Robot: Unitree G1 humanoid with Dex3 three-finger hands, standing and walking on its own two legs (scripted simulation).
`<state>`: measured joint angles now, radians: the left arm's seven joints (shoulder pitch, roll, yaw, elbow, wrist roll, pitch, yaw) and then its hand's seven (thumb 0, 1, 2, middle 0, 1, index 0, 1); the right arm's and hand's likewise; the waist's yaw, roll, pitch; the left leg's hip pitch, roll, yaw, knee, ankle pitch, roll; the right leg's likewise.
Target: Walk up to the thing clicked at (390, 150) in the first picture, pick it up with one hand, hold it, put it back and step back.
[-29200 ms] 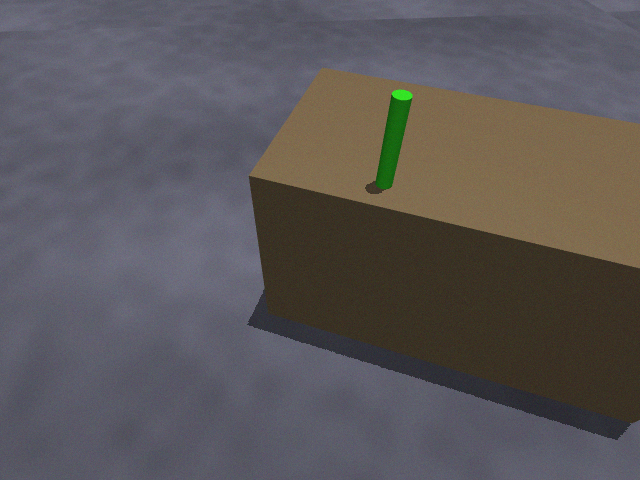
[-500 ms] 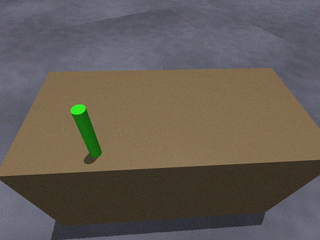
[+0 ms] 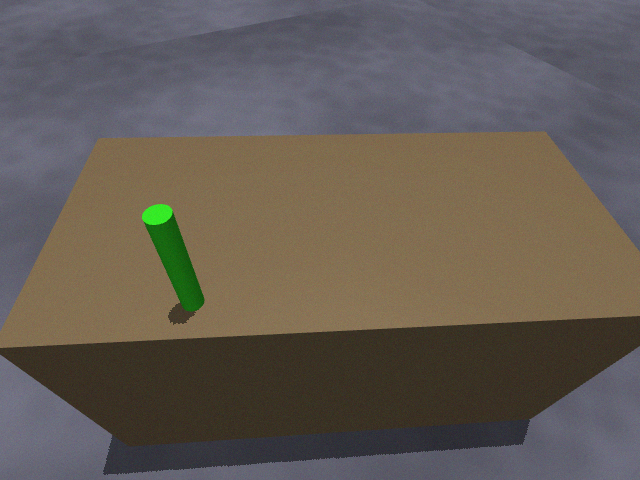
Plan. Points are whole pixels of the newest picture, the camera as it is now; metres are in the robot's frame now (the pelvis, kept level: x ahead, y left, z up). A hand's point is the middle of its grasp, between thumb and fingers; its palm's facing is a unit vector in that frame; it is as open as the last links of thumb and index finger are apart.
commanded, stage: stand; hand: left
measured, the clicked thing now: (177, 264) +0.43 +0.22 -0.02
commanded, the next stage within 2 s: step back in 0.42 s
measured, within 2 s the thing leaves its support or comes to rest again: neither
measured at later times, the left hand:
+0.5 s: hand out of the picture +0.08 +0.25 -0.16, palm faces -0.01 -0.94 -0.35, open 7.3 cm
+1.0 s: hand out of the picture +0.03 +0.28 -0.18, palm faces +0.02 -0.92 -0.39, open 7.4 cm
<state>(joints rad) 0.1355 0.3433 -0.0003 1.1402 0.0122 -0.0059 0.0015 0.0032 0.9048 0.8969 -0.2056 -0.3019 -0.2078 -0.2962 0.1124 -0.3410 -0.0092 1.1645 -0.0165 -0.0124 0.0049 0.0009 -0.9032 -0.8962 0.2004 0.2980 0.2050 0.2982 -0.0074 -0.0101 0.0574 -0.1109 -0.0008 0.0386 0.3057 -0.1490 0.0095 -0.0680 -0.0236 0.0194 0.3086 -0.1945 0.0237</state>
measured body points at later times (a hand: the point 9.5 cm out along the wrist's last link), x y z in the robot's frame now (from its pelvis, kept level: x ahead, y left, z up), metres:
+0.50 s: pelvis +0.00 -0.01 +0.00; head +0.02 +0.00 +0.44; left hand +0.08 +0.30 -0.14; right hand +0.08 -0.31 -0.13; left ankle +0.01 +0.11 -0.75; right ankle -0.01 -0.13 -0.75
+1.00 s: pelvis -0.10 +0.01 -0.03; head -0.03 +0.02 +0.41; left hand +0.03 +0.32 -0.15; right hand -0.01 -0.31 -0.15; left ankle -0.15 +0.13 -0.75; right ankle -0.01 -0.13 -0.75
